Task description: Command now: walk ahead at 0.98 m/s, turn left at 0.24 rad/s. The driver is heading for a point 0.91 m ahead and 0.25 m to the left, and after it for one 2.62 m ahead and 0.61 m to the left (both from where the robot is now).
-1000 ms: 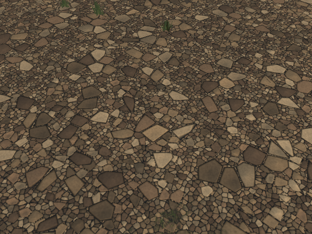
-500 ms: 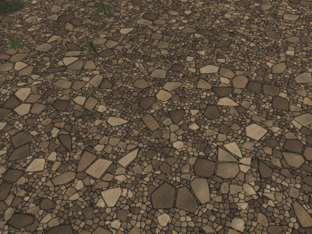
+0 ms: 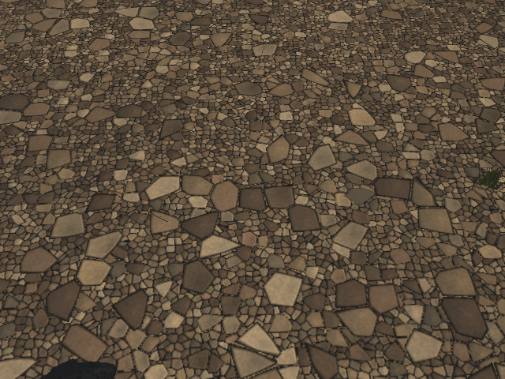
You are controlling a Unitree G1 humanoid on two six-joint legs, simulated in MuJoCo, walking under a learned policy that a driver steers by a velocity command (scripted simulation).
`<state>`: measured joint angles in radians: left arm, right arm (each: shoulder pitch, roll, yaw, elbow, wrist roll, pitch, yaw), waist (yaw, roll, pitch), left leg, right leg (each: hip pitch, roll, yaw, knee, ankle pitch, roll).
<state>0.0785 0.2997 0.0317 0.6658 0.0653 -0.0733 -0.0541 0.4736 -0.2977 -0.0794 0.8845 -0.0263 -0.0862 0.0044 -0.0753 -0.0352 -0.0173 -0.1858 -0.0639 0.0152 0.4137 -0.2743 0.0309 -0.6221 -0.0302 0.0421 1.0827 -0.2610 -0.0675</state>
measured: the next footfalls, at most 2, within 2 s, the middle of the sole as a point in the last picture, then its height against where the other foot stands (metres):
right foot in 0.18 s outside the picture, level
left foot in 0.60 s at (190, 316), level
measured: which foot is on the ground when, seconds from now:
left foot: down 0.00-0.18, up 0.20-0.58, down 0.60-1.00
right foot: up 0.00-0.16, down 0.18-0.60, up 0.62-1.00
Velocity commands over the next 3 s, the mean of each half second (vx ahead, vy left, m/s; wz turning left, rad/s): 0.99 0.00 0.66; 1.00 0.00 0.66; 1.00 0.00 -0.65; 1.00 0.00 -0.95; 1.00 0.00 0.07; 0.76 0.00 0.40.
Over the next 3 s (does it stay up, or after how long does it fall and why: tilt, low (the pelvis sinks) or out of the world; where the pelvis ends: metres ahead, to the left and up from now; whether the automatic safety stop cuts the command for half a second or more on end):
stays up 2.61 0.53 0.00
